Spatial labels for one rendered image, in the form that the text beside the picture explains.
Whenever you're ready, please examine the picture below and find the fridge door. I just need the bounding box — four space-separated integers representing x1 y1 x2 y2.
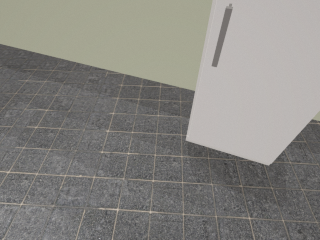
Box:
188 0 320 164

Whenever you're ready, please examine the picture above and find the handle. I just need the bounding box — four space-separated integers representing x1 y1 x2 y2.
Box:
211 3 233 67

